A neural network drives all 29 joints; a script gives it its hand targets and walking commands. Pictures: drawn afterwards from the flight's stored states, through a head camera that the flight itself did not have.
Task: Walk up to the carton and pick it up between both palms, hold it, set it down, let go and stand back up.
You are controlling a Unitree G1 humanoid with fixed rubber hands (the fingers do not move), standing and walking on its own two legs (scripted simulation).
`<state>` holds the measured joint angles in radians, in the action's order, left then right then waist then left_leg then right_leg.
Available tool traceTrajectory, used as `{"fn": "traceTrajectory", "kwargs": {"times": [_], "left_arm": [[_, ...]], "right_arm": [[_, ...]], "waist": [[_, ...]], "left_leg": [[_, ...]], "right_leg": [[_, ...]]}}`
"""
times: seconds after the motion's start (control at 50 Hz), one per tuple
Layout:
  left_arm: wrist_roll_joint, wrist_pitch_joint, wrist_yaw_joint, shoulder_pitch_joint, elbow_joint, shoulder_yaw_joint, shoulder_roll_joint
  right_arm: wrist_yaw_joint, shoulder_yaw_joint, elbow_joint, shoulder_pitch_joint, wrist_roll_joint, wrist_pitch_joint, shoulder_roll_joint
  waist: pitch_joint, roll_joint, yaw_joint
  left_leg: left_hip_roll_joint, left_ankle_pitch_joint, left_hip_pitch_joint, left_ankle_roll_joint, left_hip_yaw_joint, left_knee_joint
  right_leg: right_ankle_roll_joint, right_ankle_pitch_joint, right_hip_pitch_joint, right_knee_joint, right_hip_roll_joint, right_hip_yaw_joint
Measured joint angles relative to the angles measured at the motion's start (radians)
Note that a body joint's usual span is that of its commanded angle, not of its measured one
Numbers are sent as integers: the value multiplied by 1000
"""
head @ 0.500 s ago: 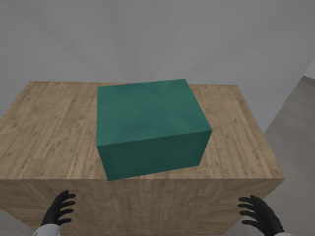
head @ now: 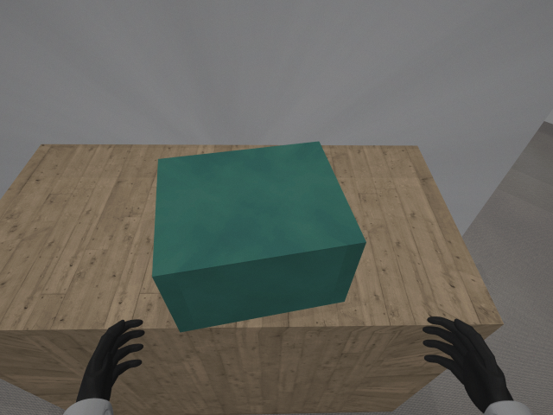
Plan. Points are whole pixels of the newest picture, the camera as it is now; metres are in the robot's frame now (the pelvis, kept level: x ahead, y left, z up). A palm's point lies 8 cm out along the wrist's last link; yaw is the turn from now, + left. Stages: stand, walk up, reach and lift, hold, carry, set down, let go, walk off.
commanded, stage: reach and lift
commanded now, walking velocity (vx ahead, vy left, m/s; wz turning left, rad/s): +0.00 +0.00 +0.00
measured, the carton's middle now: (253, 231) +0.42 +0.06 +0.01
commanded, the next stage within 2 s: none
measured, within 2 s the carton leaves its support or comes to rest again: neither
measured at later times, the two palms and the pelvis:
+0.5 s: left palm (96, 358) +0.20 +0.24 +0.03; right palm (471, 346) +0.21 -0.23 +0.05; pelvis +0.00 +0.00 +0.00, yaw +0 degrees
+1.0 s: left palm (92, 285) +0.28 +0.25 +0.08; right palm (446, 272) +0.29 -0.21 +0.08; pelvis +0.00 +0.00 +0.00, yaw +0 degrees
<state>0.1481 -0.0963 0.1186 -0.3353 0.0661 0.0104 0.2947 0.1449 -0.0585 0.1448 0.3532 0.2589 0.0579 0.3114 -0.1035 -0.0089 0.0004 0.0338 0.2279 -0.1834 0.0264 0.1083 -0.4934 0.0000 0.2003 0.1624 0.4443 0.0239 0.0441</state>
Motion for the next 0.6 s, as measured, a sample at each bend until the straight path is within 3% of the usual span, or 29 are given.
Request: {"fn": "traceTrajectory", "kwargs": {"times": [0.16, 0.4, 0.6], "left_arm": [[7, 76, -9, -33, -39, 0, 0], [33, 101, 12, -16, -89, 0, 0], [44, -53, 35, 139, -90, 8, 0]], "right_arm": [[-16, 5, -67, 25, 37, 27, 0], [-19, 21, -111, -16, 69, 27, 0], [-31, 21, -96, -171, 69, -86, 0]], "waist": [[0, 0, 0], [0, 0, 0], [0, 0, 0]], "left_leg": [[0, 0, 16, -1, 0, 13], [-1, -6, 16, 1, 0, 13], [-1, -11, 16, 2, 0, 14]], "right_leg": [[0, -3, -18, -19, 0, 0], [0, -13, -23, -28, 0, 1], [0, -18, -23, -28, 0, 1]]}}
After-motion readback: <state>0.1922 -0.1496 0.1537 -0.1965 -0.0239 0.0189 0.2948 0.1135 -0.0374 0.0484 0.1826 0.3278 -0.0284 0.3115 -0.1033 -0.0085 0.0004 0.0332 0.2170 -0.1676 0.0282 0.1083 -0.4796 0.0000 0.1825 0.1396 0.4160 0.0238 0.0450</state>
